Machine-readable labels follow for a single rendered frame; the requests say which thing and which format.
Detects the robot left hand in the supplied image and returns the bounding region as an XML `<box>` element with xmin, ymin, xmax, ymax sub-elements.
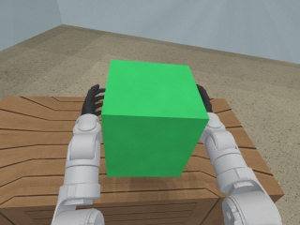
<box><xmin>81</xmin><ymin>84</ymin><xmax>106</xmax><ymax>116</ymax></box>

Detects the right robot forearm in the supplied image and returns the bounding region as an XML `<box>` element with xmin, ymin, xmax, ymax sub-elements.
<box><xmin>199</xmin><ymin>112</ymin><xmax>282</xmax><ymax>225</ymax></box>

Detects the carton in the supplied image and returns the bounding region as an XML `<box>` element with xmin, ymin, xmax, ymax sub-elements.
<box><xmin>101</xmin><ymin>59</ymin><xmax>210</xmax><ymax>177</ymax></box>

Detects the robot right hand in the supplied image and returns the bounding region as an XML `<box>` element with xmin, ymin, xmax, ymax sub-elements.
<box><xmin>196</xmin><ymin>84</ymin><xmax>213</xmax><ymax>113</ymax></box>

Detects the left robot forearm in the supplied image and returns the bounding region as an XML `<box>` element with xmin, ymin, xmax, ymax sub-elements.
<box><xmin>51</xmin><ymin>113</ymin><xmax>102</xmax><ymax>225</ymax></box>

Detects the right robot upper arm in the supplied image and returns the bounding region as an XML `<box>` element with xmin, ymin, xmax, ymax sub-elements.
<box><xmin>222</xmin><ymin>190</ymin><xmax>282</xmax><ymax>225</ymax></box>

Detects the pedestal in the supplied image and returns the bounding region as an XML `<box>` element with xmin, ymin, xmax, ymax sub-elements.
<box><xmin>0</xmin><ymin>96</ymin><xmax>285</xmax><ymax>225</ymax></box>

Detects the left robot upper arm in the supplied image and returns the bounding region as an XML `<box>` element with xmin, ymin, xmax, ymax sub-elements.
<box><xmin>52</xmin><ymin>208</ymin><xmax>105</xmax><ymax>225</ymax></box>

